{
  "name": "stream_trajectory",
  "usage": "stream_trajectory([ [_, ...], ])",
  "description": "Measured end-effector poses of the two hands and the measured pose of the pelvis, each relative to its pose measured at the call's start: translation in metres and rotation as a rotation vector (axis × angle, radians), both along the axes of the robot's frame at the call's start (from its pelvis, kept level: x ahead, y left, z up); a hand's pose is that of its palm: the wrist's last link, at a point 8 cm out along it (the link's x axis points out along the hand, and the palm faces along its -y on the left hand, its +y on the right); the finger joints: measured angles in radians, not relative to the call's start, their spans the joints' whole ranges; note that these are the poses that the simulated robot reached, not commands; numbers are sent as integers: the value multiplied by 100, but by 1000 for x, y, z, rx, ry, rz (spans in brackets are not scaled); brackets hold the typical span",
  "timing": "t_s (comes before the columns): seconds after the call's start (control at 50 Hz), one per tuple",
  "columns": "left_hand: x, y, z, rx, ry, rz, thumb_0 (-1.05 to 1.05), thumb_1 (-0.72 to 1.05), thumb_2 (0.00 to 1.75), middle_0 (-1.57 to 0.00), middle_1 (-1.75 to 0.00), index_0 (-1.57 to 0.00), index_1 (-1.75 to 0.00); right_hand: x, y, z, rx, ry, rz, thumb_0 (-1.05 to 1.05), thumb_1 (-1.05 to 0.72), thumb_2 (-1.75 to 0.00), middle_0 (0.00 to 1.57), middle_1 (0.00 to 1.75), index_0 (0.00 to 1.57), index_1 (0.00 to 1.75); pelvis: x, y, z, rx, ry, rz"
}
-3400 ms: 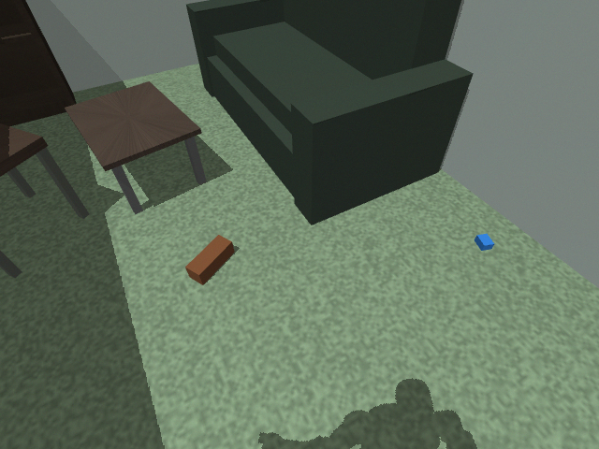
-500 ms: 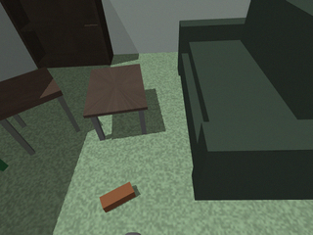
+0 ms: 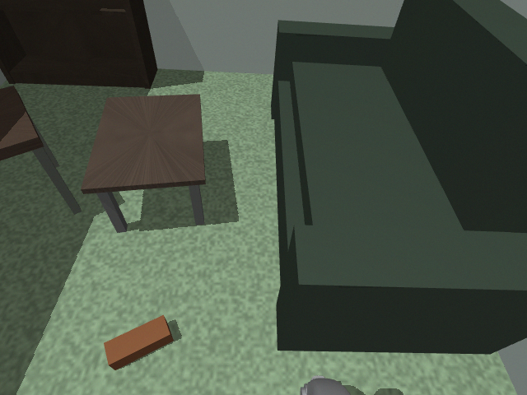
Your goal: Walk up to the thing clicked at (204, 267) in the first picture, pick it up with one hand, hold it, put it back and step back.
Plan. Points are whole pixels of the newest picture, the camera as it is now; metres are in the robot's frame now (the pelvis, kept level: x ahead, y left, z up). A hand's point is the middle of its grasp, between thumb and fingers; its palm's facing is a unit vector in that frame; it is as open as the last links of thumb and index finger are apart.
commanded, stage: walk up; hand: left
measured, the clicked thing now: (140, 341) +0.41 +0.42 -0.72
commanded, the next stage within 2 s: none
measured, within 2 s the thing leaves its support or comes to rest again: neither
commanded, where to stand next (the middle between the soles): +0.09 +0.02 m, yaw +2 degrees
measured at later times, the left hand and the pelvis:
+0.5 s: hand out of the picture +0.00 +0.29 -0.12, palm faces +0.08 -0.83 -0.55, open 7.4 cm; pelvis -0.01 -0.03 -0.01, yaw +6 degrees
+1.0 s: hand out of the picture +0.08 +0.28 -0.16, palm faces +0.04 -0.93 -0.36, open 7.4 cm; pelvis +0.01 +0.01 -0.01, yaw +5 degrees
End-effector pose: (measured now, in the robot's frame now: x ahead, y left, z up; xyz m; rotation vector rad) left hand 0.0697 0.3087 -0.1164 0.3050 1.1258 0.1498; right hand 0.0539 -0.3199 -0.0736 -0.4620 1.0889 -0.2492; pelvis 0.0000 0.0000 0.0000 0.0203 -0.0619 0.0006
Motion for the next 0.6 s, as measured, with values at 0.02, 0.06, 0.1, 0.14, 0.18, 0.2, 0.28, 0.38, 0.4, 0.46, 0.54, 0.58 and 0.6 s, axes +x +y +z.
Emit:
stream_trajectory([
  [0.02,6,-5,2,10,-14,1,1,91,90,-21,-30,-21,-30,1,-8,-3,5,10,1,1,-90,-90,21,31,20,30,1,-7,-1,1,2,0],
  [0.06,14,-14,4,40,-30,4,1,91,90,-20,-30,-20,-30,6,-25,-15,21,25,2,1,-90,-90,21,31,20,30,4,-21,-7,-1,4,6],
  [0.1,17,-23,4,83,-42,12,1,91,90,-20,-30,-20,-30,14,-42,-32,40,34,-1,1,-90,-90,21,31,20,30,6,-36,-16,-13,2,9],
  [0.14,12,-32,7,120,-36,15,1,91,90,-20,-30,-20,-29,24,-53,-46,56,41,-14,1,-90,-90,21,30,20,30,5,-46,-21,-32,-3,15],
  [0.18,3,-39,14,146,-17,18,1,91,90,-21,-30,-21,-30,32,-56,-54,78,49,-12,1,-91,-90,21,30,20,30,3,-52,-20,-19,1,18],
  [0.2,-1,-41,19,158,-9,24,1,90,90,-21,-30,-21,-30,35,-56,-57,92,53,-6,1,-91,-90,21,30,20,30,2,-53,-18,-14,4,20],
  [0.28,-18,-39,36,211,8,56,1,90,90,-21,-30,-21,-30,40,-55,-64,133,80,26,1,-91,-90,20,30,20,30,-2,-57,-12,-5,19,40],
  [0.38,-45,-22,48,267,20,107,1,90,90,-21,-30,-21,-30,34,-52,-68,141,147,55,1,-91,-90,21,30,20,30,-5,-54,-11,-12,34,63],
  [0.4,-51,-17,49,272,24,117,1,90,90,-21,-30,-21,-30,32,-50,-68,139,159,61,1,-91,-90,21,30,20,30,-5,-52,-11,-13,36,68],
  [0.46,-69,-2,46,275,41,143,1,90,90,-21,-30,-21,-30,30,-43,-65,124,183,80,1,-91,-90,21,30,20,30,-8,-43,-12,-15,38,87],
  [0.54,-90,24,28,250,72,178,1,90,90,-21,-30,-21,-30,30,-28,-57,90,180,97,1,-91,-90,21,30,20,30,-11,-23,-19,-23,41,112],
  [0.58,-96,35,16,234,94,193,1,90,90,-21,-30,-21,-30,27,-19,-52,71,160,92,1,-91,-90,21,30,20,30,-13,-12,-22,0,27,107],
  [0.6,-97,37,12,224,107,201,1,90,90,-21,-30,-21,-30,25,-14,-48,65,150,90,1,-91,-90,21,30,20,30,-12,-7,-21,-2,28,103],
])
